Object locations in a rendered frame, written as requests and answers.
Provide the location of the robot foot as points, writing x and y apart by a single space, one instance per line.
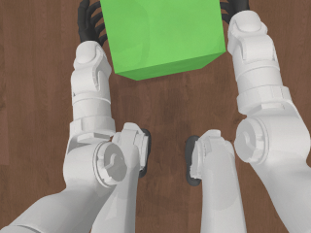
143 172
190 144

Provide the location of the robot right upper arm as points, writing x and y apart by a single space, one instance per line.
277 148

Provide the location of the right robot forearm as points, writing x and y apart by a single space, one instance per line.
256 69

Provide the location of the robot right foot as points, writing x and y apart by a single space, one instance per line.
190 144

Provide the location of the robot left foot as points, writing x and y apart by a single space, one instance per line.
143 172

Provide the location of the carton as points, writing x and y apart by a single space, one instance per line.
154 38

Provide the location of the robot right hand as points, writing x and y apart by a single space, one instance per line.
233 7

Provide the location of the robot left hand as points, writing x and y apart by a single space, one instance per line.
87 30

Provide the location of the robot left upper arm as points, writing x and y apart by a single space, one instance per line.
91 174

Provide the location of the left robot forearm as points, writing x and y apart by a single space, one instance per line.
91 100

